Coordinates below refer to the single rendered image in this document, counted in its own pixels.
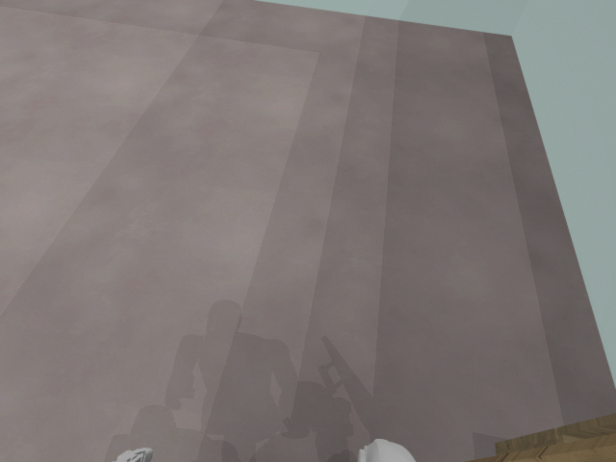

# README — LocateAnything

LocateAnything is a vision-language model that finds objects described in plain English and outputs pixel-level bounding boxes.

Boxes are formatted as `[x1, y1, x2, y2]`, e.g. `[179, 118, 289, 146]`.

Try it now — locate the cupboard door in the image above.
[465, 433, 616, 462]

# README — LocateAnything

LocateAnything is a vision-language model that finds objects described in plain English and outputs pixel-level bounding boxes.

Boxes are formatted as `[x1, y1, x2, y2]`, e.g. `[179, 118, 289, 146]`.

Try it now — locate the robot right thigh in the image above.
[358, 441, 416, 462]

